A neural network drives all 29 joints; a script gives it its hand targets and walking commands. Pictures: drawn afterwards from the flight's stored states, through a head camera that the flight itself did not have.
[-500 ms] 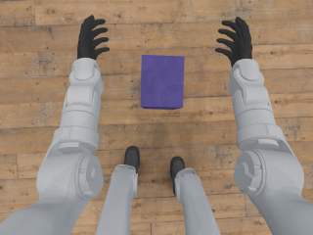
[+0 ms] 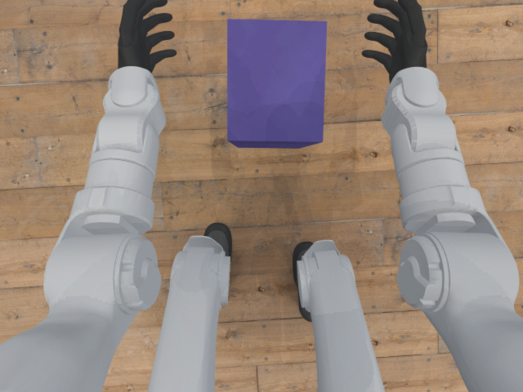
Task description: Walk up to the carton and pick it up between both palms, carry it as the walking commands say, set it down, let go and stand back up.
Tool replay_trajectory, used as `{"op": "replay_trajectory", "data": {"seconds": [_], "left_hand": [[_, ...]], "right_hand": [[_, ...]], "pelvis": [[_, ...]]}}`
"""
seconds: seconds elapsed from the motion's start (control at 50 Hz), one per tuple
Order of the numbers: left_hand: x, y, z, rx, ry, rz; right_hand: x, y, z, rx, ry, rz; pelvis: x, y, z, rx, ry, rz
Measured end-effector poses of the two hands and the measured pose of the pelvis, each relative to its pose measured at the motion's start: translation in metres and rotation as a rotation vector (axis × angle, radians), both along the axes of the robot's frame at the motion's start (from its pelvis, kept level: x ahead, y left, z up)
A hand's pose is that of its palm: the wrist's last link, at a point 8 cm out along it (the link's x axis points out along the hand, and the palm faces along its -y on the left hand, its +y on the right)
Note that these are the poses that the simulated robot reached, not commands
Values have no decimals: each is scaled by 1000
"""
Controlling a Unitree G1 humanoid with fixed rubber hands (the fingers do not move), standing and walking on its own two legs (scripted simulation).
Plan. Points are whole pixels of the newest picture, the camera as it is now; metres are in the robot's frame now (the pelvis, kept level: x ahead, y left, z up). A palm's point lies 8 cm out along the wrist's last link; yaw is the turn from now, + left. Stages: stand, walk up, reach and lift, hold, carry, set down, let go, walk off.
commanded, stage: reach and lift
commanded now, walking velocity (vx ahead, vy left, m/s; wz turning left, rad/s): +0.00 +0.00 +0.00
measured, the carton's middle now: (271, 99) +0.52 -0.01 -0.40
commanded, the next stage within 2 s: none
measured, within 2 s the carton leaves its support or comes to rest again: leaves its support in 1.74 s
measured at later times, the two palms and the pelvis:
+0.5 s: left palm (172, 91) +0.51 +0.16 -0.30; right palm (367, 92) +0.52 -0.17 -0.30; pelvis -0.02 +0.00 -0.12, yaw -1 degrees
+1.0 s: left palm (179, 96) +0.51 +0.16 -0.34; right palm (355, 96) +0.52 -0.16 -0.34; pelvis -0.03 +0.00 -0.16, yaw -2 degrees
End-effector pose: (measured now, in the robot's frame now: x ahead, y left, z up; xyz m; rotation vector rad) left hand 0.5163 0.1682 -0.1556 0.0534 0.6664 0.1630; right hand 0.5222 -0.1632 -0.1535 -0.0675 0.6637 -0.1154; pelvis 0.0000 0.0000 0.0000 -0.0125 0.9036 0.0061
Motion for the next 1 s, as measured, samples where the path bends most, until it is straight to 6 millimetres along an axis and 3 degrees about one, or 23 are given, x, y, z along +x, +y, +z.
{"op": "replay_trajectory", "data": {"seconds": [0.26, 0.64, 0.78, 1.0], "left_hand": [[3, -5, -72, -18, 22, -17], [-4, -7, -179, -3, 81, -35], [-2, -11, -187, -11, 84, -30], [-2, -6, -182, -14, 70, -24]], "right_hand": [[2, -5, -68, 2, 26, -2], [-5, -1, -178, 35, 70, 15], [-8, -1, -194, 29, 70, 20], [-2, 5, -183, 29, 53, 36]], "pelvis": [[-18, 4, -72, -14, -55, -4], [-24, 2, -143, -3, -149, -32], [-24, 0, -154, 14, -186, -35], [-27, -1, -157, 12, -192, -44]]}}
